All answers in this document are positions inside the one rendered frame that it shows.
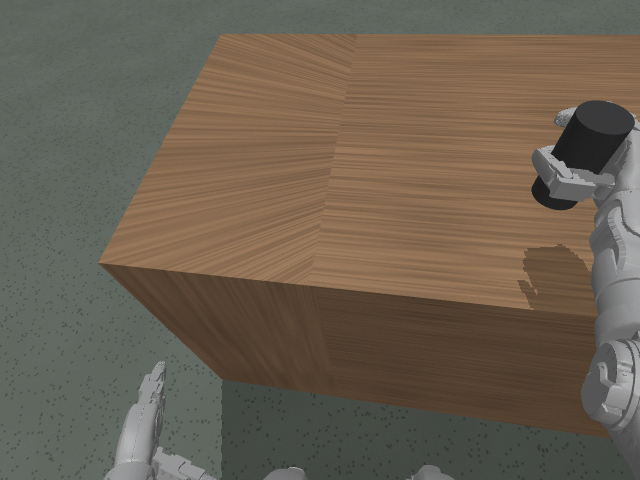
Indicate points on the left robot hand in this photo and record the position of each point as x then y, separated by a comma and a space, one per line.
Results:
139, 438

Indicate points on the right robot hand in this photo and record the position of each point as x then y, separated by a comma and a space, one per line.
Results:
621, 173

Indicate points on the right robot arm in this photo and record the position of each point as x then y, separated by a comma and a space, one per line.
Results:
611, 391

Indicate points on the can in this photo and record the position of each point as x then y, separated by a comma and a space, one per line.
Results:
592, 136

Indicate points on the left robot arm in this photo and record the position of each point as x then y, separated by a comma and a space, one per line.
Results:
131, 471

